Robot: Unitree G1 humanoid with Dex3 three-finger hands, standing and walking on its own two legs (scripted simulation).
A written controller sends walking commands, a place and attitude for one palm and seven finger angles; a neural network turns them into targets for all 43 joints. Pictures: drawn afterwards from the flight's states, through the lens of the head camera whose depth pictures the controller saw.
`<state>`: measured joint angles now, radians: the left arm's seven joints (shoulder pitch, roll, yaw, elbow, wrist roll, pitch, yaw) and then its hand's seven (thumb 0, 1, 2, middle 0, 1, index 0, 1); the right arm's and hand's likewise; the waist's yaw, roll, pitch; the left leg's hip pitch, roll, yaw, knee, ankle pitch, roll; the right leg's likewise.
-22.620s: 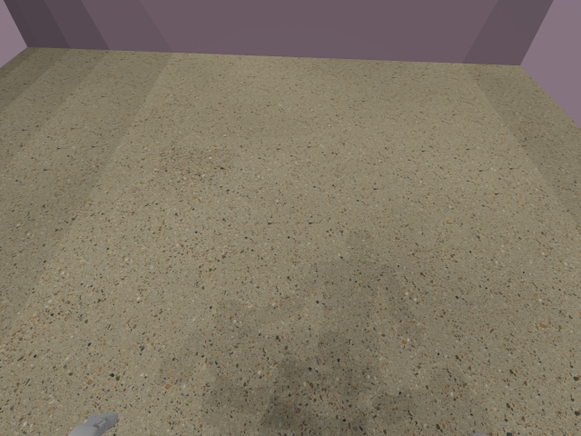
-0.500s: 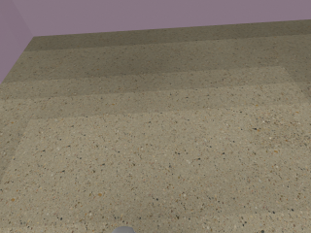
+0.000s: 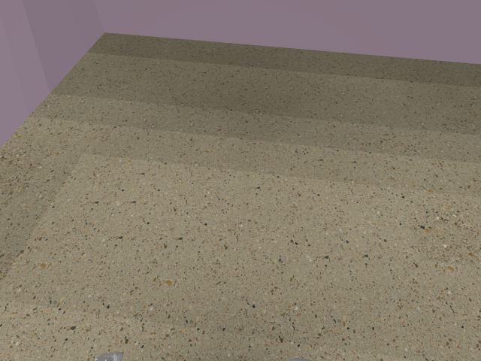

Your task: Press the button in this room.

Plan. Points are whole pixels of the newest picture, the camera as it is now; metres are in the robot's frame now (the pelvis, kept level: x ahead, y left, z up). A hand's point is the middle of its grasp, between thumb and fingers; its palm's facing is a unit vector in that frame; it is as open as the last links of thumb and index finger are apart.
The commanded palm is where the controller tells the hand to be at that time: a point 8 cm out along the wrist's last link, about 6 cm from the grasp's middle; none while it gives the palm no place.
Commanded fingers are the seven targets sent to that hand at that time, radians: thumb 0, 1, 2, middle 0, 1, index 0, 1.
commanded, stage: turn or walk to find it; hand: left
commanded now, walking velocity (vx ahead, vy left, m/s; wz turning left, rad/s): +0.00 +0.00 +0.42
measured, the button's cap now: out of the picture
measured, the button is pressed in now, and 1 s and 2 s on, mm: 0 0 0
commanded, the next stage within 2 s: none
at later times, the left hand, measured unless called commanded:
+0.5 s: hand out of the picture -0.03 +0.16 -0.16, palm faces +0.27 -0.93 -0.26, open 7.3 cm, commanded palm none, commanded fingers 0.00 0.90 0.90 -0.20 -0.30 -0.20 -0.30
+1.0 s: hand out of the picture -0.05 +0.20 -0.16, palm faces +0.42 -0.87 -0.26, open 7.4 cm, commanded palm none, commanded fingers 0.00 0.90 0.90 -0.20 -0.30 -0.20 -0.30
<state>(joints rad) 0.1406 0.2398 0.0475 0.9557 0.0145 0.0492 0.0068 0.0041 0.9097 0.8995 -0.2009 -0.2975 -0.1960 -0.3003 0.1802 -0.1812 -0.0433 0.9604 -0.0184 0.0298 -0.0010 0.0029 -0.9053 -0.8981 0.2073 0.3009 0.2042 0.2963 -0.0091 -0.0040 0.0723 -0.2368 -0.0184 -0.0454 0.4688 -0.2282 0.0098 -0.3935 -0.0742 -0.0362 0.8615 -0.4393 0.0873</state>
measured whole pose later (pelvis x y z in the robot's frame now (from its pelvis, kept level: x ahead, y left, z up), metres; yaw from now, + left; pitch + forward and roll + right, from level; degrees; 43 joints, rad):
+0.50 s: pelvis -0.02 -0.04 +0.00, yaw +15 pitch -1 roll +2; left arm 0.23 0.18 0.03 0.96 0.03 0.00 0.02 0.00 0.91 0.90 -0.21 -0.30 -0.20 -0.30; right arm 0.20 -0.24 -0.07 1.02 -0.01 0.08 0.01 0.01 -0.91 -0.90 0.20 0.30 0.20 0.30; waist 0.01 0.01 0.09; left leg -0.36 0.05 0.02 0.88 -0.44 -0.08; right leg -0.23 -0.13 -0.26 0.54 -0.29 -0.03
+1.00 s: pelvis -0.05 -0.03 +0.00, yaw +25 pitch +0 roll +0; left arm 0.14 0.23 0.05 0.95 0.01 0.05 0.01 0.00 0.91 0.90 -0.20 -0.30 -0.20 -0.30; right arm 0.18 -0.19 -0.05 0.96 -0.02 0.03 0.00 0.00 -0.91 -0.90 0.21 0.30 0.20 0.30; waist -0.02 0.01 0.07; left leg -0.27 -0.03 -0.05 0.49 -0.22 0.00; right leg -0.36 -0.06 -0.04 0.79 -0.43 0.08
